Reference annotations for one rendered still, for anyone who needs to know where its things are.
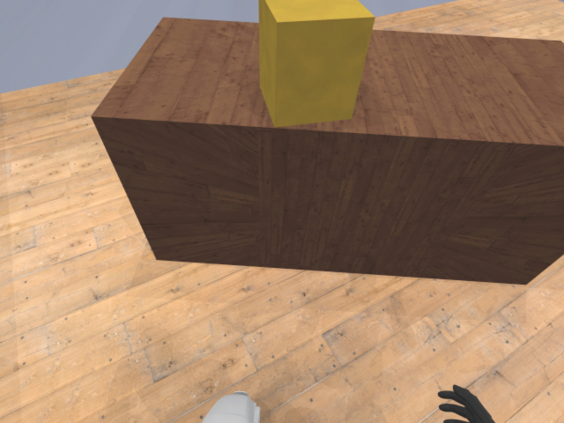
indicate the right robot hand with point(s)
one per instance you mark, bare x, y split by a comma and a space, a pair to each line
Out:
474, 411

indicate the carton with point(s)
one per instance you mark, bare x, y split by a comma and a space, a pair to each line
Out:
311, 58

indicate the pedestal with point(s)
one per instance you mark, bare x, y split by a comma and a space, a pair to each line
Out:
452, 166

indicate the robot left thigh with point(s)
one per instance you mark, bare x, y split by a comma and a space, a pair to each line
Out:
233, 409

